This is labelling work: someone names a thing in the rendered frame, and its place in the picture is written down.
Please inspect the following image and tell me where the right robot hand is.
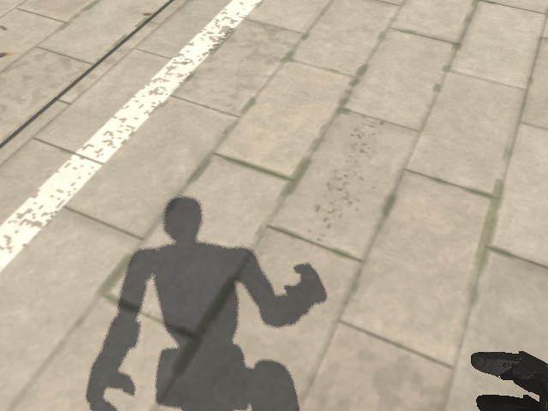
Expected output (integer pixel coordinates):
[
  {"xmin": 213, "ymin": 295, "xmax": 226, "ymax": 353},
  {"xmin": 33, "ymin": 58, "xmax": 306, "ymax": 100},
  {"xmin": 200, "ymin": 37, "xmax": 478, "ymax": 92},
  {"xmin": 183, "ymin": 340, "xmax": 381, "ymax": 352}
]
[{"xmin": 471, "ymin": 351, "xmax": 548, "ymax": 411}]

